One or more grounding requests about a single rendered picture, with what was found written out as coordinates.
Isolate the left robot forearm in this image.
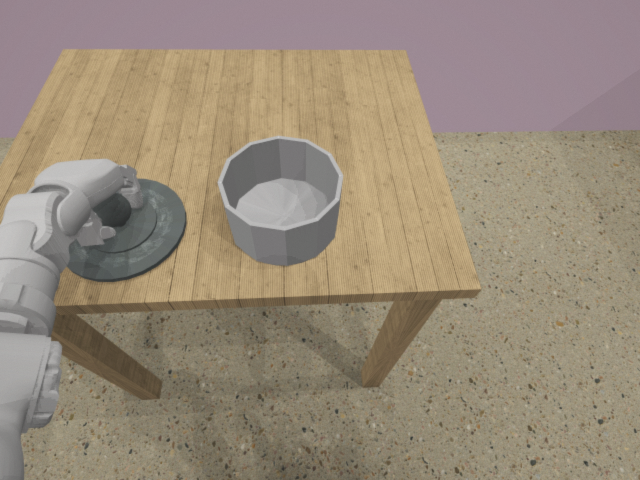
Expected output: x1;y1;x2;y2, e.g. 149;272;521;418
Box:
0;180;91;337

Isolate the lid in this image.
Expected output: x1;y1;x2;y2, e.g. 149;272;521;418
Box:
67;179;187;282

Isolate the knob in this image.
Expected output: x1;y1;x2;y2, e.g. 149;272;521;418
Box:
92;193;131;227

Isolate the pot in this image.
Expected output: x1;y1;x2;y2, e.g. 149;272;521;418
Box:
217;136;343;266

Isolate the table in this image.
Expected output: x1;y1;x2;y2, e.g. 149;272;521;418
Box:
0;49;482;400

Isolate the left robot upper arm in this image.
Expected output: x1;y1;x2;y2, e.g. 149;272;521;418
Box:
0;332;62;480

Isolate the robot left hand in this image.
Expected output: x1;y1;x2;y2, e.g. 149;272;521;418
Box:
34;159;143;246

